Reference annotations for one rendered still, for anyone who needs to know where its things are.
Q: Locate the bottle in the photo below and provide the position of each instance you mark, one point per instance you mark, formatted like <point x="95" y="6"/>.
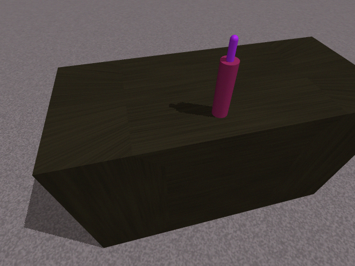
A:
<point x="228" y="68"/>

